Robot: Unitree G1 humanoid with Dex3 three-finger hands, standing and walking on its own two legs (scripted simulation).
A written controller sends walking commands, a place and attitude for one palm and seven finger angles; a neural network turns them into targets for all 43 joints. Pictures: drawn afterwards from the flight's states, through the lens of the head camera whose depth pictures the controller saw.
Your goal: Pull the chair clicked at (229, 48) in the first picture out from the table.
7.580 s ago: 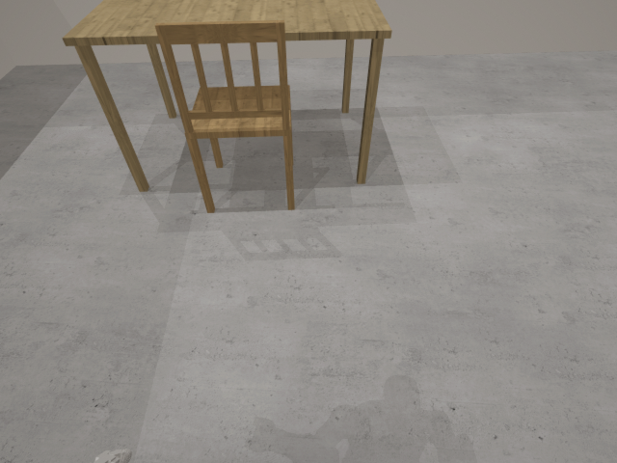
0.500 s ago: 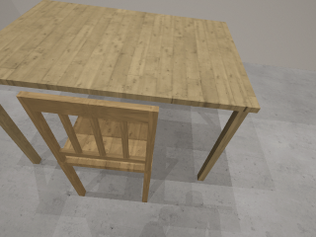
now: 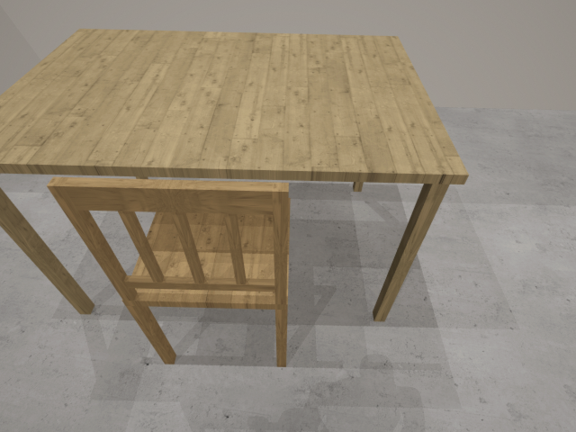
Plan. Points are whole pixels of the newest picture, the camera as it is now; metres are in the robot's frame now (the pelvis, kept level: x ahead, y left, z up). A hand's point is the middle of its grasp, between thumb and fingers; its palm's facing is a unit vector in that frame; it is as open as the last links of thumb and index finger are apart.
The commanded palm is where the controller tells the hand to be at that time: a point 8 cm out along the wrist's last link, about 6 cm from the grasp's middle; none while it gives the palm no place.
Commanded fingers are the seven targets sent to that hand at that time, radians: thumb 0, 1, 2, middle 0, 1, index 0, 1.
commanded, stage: come to a stop and stand still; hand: left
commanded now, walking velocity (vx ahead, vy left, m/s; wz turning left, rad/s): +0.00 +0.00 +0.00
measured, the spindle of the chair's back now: (189, 248) +0.48 +0.23 -0.11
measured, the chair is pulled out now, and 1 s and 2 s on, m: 0.00 0.00 0.00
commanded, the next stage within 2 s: look again from close up in 0.30 s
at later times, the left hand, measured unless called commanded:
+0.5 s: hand out of the picture -0.02 +0.18 -0.17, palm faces +0.02 -0.99 -0.16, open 7.4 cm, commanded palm none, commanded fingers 0.00 0.90 0.90 -0.20 -0.30 -0.20 -0.30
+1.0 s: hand out of the picture +0.03 +0.20 -0.17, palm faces +0.00 -0.98 -0.18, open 7.4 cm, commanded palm none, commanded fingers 0.00 0.90 0.90 -0.20 -0.30 -0.20 -0.30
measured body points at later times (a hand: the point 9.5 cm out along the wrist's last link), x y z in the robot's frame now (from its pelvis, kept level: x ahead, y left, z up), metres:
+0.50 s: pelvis +0.01 +0.02 +0.01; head +0.02 +0.04 +0.46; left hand -0.02 +0.24 -0.15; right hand +0.02 -0.21 -0.14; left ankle +0.04 +0.07 -0.73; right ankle -0.03 -0.10 -0.73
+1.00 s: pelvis +0.03 +0.03 +0.01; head +0.04 +0.05 +0.46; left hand +0.03 +0.26 -0.15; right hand +0.04 -0.20 -0.14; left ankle +0.04 +0.07 -0.73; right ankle -0.03 -0.10 -0.73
